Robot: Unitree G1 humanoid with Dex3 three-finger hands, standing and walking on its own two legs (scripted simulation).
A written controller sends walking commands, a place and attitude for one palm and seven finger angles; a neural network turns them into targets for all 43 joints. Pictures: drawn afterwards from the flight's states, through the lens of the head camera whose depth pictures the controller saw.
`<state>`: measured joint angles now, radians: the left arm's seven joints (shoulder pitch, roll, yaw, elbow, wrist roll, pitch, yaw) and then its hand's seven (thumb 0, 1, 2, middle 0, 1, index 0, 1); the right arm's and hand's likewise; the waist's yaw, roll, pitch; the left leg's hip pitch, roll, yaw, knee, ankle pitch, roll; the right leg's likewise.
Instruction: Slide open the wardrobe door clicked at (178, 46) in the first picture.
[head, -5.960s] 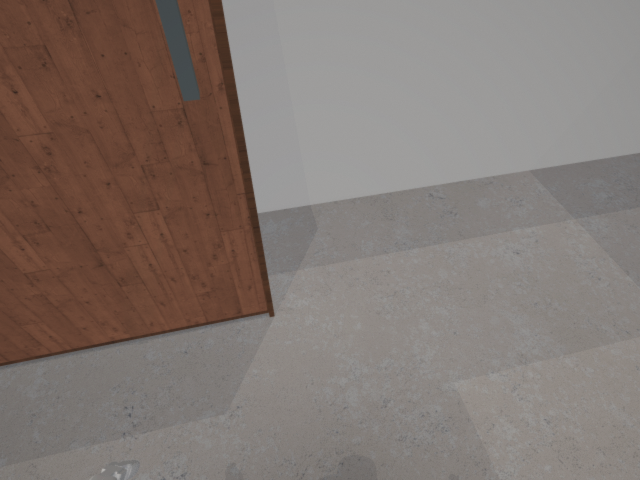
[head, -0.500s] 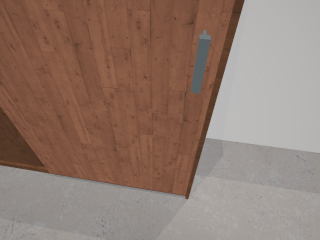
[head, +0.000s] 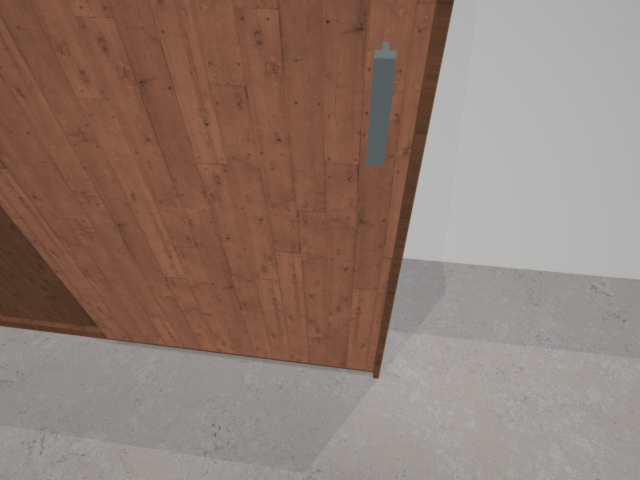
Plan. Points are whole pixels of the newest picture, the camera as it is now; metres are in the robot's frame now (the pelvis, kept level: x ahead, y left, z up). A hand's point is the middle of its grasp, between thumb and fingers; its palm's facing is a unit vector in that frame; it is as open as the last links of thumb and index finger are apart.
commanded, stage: look again from close up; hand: right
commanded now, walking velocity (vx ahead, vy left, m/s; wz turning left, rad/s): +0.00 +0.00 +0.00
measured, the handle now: (380, 104) +0.58 -0.05 +0.21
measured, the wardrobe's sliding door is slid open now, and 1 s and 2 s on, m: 0.00 0.00 0.00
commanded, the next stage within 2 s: none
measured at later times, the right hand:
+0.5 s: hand out of the picture +0.05 -0.23 -0.16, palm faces -0.02 +0.96 -0.29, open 7.4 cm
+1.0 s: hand out of the picture +0.08 -0.20 -0.16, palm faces -0.03 +0.96 -0.28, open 7.4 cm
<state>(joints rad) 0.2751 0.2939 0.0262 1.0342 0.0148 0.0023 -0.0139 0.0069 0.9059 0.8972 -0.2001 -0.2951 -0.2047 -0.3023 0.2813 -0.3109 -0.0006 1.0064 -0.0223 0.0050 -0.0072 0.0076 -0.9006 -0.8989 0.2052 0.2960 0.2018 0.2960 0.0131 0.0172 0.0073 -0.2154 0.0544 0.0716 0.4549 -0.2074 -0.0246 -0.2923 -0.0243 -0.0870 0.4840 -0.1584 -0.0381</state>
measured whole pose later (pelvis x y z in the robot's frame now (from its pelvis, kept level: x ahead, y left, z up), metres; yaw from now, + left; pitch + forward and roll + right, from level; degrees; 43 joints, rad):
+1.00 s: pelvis +0.03 +0.02 +0.01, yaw +0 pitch -2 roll +0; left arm 0.17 0.27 0.00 1.11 0.01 0.00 -0.01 0.01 0.91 0.90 -0.20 -0.30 -0.20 -0.30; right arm 0.21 -0.27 0.02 1.08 -0.01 -0.01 -0.02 0.01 -0.90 -0.90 0.20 0.30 0.20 0.30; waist 0.01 0.00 0.03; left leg -0.11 0.04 0.07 0.34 -0.19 -0.02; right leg -0.18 -0.02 -0.08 0.36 -0.14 -0.01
